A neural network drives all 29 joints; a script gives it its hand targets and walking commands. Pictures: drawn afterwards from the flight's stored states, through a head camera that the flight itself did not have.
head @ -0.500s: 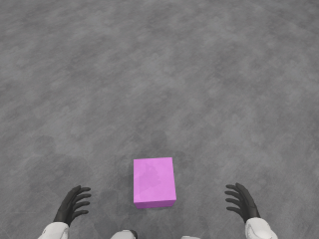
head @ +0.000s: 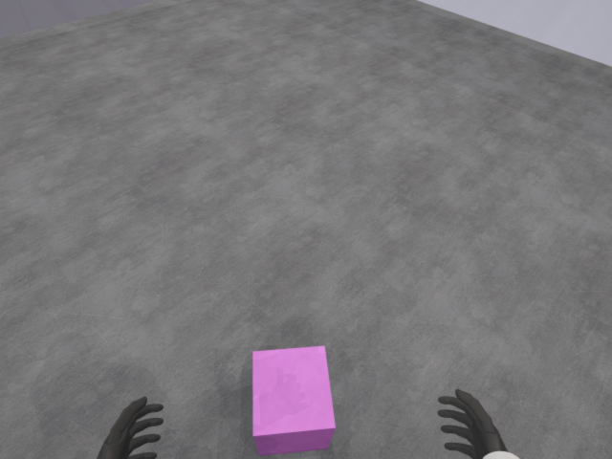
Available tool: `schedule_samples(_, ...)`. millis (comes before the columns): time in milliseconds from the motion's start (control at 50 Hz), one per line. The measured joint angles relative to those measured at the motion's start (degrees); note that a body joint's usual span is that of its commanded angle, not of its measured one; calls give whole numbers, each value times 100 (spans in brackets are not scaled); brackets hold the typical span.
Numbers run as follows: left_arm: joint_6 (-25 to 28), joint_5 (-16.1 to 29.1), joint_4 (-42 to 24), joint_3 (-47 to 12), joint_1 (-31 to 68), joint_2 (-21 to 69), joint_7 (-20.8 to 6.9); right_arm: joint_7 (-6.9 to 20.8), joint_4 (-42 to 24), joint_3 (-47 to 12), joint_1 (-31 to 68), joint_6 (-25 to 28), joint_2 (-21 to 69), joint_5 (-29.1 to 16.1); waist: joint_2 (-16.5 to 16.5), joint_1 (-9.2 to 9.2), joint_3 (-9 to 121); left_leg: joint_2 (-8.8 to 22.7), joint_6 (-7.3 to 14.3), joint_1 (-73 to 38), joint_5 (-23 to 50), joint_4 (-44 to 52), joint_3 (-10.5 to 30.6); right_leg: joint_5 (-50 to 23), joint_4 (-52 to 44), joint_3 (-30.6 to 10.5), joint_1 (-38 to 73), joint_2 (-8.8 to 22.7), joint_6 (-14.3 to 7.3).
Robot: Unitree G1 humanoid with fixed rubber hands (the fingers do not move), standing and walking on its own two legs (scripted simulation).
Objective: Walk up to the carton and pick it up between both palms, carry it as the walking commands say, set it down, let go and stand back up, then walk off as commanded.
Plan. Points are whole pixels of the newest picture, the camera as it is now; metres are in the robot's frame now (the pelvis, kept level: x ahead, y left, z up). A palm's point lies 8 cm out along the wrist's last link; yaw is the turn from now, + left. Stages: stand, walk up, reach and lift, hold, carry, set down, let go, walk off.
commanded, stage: stand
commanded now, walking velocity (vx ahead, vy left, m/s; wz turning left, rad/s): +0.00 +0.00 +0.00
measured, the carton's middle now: (291, 401) +0.38 +0.03 -0.65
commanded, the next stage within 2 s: walk off in 1.80 s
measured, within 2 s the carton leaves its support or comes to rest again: neither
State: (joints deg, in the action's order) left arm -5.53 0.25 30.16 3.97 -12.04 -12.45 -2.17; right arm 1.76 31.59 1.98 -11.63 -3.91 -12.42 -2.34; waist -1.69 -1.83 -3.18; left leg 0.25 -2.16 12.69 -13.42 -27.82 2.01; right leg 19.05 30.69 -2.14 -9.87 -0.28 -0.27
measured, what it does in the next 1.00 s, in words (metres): stands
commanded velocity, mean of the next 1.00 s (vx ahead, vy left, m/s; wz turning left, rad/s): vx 0.00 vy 0.00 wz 0.00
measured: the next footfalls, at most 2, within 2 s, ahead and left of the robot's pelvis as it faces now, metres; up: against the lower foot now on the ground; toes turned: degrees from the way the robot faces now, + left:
none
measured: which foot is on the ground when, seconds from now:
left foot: down 0.00-1.00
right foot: down 0.00-1.00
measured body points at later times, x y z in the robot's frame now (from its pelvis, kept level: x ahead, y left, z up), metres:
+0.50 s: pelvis +0.01 +0.00 +0.00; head -0.02 +0.01 +0.45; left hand +0.13 +0.28 -0.11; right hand +0.16 -0.27 -0.09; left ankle +0.02 +0.14 -0.74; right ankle -0.03 -0.11 -0.74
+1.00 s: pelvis -0.01 +0.01 +0.00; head -0.05 +0.02 +0.45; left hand +0.09 +0.29 -0.12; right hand +0.12 -0.28 -0.10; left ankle +0.02 +0.14 -0.74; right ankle -0.03 -0.11 -0.74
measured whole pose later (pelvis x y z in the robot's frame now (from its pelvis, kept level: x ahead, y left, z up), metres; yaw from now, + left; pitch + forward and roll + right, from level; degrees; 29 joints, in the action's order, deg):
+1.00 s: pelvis -0.01 +0.01 +0.00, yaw +0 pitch -3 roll +0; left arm 0.7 -0.6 52.7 3.9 -12.3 -16.0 0.4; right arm -0.3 50.8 3.1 -11.8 1.0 -16.8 -1.9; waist -1.5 -1.8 3.2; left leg 0.2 -1.5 12.7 -14.1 -29.8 2.0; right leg 18.8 30.7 -2.1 -9.0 -0.3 -0.3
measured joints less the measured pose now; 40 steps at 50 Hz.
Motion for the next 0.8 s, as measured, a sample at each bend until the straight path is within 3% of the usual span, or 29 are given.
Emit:
schedule_samples(100, 169, -83, 712, -1, -15, -143, 93, -92, 710, 86, -15, 145, -239, 43, 0, 1, 310, 0, 19, 2, -127, -111, 0, 61, 0, 2, 50, -1, 0)
schedule_samples(220, 391, -83, 1111, -2, -28, -313, 174, -141, 968, 188, -14, 289, -373, 43, 0, 1, 391, 0, 30, 3, -194, -172, 0, 102, 0, 2, 78, -2, 0)
schedule_samples(800, 586, -83, 1947, -4, -27, -348, 260, -196, 1691, 124, -15, 433, -426, 45, 16, 1, 633, -1, 57, 4, -144, -200, 1, 41, -1, 3, 90, -3, 0)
